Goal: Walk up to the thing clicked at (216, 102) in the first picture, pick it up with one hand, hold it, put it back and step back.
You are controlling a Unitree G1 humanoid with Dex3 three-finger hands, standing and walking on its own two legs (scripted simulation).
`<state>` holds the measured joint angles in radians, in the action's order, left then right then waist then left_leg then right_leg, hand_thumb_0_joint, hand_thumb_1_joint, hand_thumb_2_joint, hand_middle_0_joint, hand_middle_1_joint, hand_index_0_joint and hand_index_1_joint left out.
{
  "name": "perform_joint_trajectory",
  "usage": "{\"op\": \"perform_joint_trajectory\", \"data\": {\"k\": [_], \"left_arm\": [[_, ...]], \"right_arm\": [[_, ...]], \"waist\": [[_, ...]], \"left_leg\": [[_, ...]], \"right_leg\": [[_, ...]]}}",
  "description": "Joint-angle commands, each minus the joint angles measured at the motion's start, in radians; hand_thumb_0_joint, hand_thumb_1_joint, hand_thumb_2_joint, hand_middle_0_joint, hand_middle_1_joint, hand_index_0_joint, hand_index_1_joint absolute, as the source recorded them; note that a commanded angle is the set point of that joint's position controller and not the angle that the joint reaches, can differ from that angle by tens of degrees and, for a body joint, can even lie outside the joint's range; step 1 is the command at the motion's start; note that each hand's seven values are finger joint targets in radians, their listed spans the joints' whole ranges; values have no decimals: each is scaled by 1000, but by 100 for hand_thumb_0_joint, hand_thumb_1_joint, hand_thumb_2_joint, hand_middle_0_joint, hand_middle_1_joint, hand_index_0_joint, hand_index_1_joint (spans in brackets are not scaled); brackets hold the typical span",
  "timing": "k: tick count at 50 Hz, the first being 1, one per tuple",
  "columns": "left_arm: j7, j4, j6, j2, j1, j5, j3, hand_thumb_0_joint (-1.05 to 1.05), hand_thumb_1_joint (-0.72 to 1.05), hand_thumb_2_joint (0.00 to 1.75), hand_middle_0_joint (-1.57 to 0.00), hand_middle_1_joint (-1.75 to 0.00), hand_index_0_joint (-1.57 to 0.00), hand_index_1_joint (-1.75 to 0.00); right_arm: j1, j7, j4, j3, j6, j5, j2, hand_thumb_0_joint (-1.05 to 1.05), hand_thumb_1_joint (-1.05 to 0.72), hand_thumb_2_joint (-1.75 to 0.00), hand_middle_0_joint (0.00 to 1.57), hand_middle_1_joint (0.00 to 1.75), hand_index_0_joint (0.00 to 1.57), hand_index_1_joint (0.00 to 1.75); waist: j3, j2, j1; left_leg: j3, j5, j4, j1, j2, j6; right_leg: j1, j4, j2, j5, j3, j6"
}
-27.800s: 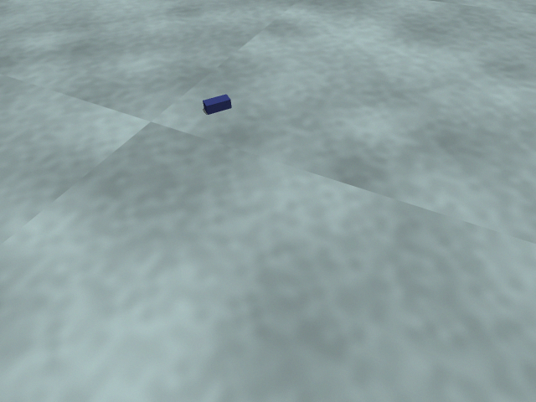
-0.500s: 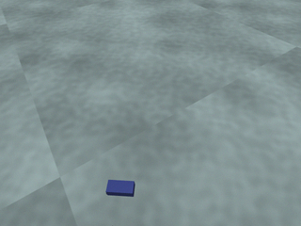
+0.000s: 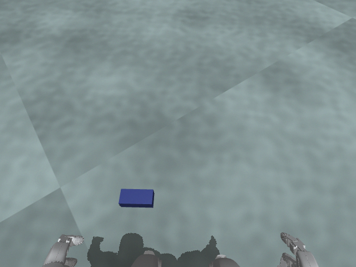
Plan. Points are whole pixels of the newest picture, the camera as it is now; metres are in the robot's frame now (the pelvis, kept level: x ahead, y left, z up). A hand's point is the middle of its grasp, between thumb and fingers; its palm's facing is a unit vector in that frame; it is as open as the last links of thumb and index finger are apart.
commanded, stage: rise first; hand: left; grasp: from above
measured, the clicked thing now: (137, 198) +0.47 +0.24 -0.69
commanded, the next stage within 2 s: none
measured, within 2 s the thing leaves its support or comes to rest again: neither
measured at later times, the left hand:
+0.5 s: hand out of the picture +0.14 +0.26 -0.18, palm faces -0.16 -0.86 -0.48, open 14.2 cm
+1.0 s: hand (100, 231) +0.26 +0.30 -0.37, palm faces -0.44 -0.43 -0.79, open 14.1 cm
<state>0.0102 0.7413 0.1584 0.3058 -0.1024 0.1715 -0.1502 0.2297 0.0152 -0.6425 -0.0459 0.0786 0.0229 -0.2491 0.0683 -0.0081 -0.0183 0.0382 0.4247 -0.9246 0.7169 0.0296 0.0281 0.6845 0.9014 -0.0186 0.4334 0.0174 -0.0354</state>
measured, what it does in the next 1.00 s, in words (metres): lowers itself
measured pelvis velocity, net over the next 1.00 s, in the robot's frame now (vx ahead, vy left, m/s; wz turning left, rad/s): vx -0.06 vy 0.00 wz -0.03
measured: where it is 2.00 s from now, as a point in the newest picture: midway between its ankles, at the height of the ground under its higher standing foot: outside the picture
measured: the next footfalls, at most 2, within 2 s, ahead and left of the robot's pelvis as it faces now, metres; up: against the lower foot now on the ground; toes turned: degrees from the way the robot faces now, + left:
none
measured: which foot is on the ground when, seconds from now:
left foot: down 0.00-1.00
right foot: down 0.00-1.00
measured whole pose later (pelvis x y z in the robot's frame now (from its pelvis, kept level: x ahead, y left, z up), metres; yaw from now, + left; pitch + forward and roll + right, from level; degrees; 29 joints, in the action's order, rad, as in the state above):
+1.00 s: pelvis -0.06 +0.00 -0.24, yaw -2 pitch +34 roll -3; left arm -0.07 0.76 -0.13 0.53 0.31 0.72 -0.15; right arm 0.06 -0.03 -0.66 -0.07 0.16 -0.01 -0.30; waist 0.15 -0.02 -0.02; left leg 0.10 0.67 -1.92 1.84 0.01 0.05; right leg 1.79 1.90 0.01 0.70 0.01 -0.05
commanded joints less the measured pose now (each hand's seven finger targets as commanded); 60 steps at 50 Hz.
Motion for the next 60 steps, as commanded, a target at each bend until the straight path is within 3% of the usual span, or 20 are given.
{"op": "perform_joint_trajectory", "data": {"k": [1,12,15,16,21,23,25,29,31,35,40,42,43,45,47,48,51,53,57,60], "left_arm": [[-22,-254,-19,209,-15,37,-71,0,-59,103,-6,-105,-4,-107],[-21,-409,64,174,-157,63,-49,0,-56,98,-6,-106,-6,-106],[-25,-441,69,169,-183,68,-49,0,-56,98,-7,-105,-6,-105],[-27,-448,69,184,-190,77,-59,0,-56,97,-7,-105,-7,-105],[-35,-499,63,181,-238,89,-60,0,-58,97,-8,-106,-8,-105],[-37,-521,59,197,-251,95,-72,0,-59,97,-8,-106,-8,-106],[-39,-520,55,204,-222,104,-68,0,-59,97,-8,-105,-8,-105],[-41,-411,-1,246,-65,179,-64,0,-61,98,-9,-102,-8,-103],[-37,-337,-51,275,22,212,-73,0,-60,98,-10,-102,-9,-103],[-30,-313,-173,293,136,297,-39,0,-60,99,-11,-101,-10,-102],[-67,-258,-271,419,266,416,-93,0,-60,99,-14,-102,-12,-103],[-90,-157,-288,437,307,467,-101,0,-60,100,-11,-104,-10,-105],[-99,-128,-293,451,332,488,-109,0,-60,101,-10,-106,-9,-106],[-114,-137,-304,484,412,530,-117,0,-59,102,-8,-107,-7,-108],[-120,-114,-312,502,502,565,-107,0,-59,102,-8,-108,-8,-108],[-121,-103,-319,502,556,585,-87,0,-59,103,-8,-107,-8,-108],[-118,18,-347,553,672,649,-89,0,-59,102,-10,-106,-9,-107],[-118,64,-367,623,736,693,-112,0,-58,102,-9,-106,-9,-107],[-123,95,-416,639,887,752,-75,0,-55,103,-7,-105,-7,-106],[-141,145,-448,713,943,799,-101,0,-53,103,-5,-104,-6,-104]], "right_arm": [[-6,20,147,-56,68,-6,-145,0,-89,-90,20,30,20,30],[-30,29,202,-43,98,-20,-129,0,-90,-90,20,30,20,30],[-30,31,225,-42,108,-22,-125,0,-89,-90,20,30,20,30],[-30,30,225,-40,111,-23,-124,0,-91,-90,20,30,20,30],[-32,29,243,-43,122,-20,-121,0,-92,-90,20,30,20,30],[-36,28,242,-43,124,-20,-118,0,-93,-91,20,30,20,30],[-38,27,242,-43,126,-20,-124,0,-93,-91,20,30,20,30],[-66,21,216,-44,141,-22,-133,0,-94,-91,20,30,20,30],[-74,13,203,-51,150,-26,-145,0,-94,-91,20,30,20,30],[-92,0,176,-65,173,-31,-165,0,-93,-91,20,30,20,30],[-87,-11,130,-73,163,-23,-193,0,-96,-92,20,30,20,30],[-83,-18,108,-74,150,-23,-200,0,-95,-91,20,30,20,30],[-76,-23,98,-74,142,-24,-202,0,-94,-91,20,30,20,30],[-62,-32,79,-85,127,-25,-213,0,-92,-91,20,30,20,30],[-43,-40,58,-90,113,-32,-219,0,-92,-91,20,30,20,30],[-31,-42,51,-92,108,-32,-216,0,-92,-91,20,30,20,30],[-3,-53,17,-85,88,-41,-213,0,-94,-91,20,30,20,30],[3,-56,10,-86,74,-47,-224,0,-92,-91,20,30,20,30],[15,-63,-6,-75,53,-56,-226,0,-89,-90,20,30,20,30],[17,-67,-14,-68,34,-64,-237,0,-87,-89,20,30,20,30]], "waist": [[274,-46,-1],[273,-75,-14],[288,-54,-20],[289,-66,-7],[346,-54,-9],[368,-67,4],[367,-46,-12],[321,-40,-36],[293,-30,-41],[388,-94,-24],[556,-118,-9],[570,-91,-8],[581,-93,9],[671,-127,19],[719,-117,8],[732,-97,-3],[714,-10,-22],[735,-11,-14],[710,-43,-40],[685,-89,-35]], "left_leg": [[-39,-237,51,-120,-19,-25],[-18,-227,-53,-6,-8,-22],[-18,-208,-88,31,-11,-27],[-19,-207,-98,44,-12,-26],[-20,-223,-160,79,-16,-30],[-23,-240,-188,96,-18,-33],[-25,-223,-222,133,-19,-36],[-18,-123,-317,283,-23,-41],[-19,-12,-368,382,-26,-43],[-7,90,-443,453,-24,-33],[-5,-3,-601,536,-27,-32],[-7,-31,-664,604,-30,-37],[-4,-43,-683,616,-29,-34],[-5,-115,-736,592,-28,-33],[-5,-132,-789,618,-26,-34],[-12,-121,-822,652,-27,-41],[-25,-26,-903,812,-31,-57],[-29,27,-937,865,-32,-56],[-33,143,-979,920,-34,-58],[-24,199,-993,943,-37,-54]], "right_leg": [[-43,-33,29,-205,-49,47],[79,73,31,-176,-60,50],[103,98,33,-171,-60,48],[111,112,32,-167,-61,50],[148,163,36,-188,-58,50],[162,184,33,-202,-54,50],[183,205,33,-203,-53,47],[337,298,33,-114,-49,51],[434,351,30,-13,-43,52],[578,475,34,78,-36,58],[697,635,37,-1,-41,60],[745,686,38,-19,-48,61],[768,711,37,-20,-54,61],[799,761,35,-66,-59,62],[813,802,35,-81,-67,59],[818,805,37,-84,-65,56],[820,830,42,-33,-61,46],[841,861,42,17,-65,46],[927,889,48,140,-79,48],[1005,932,54,206,-97,55]]}}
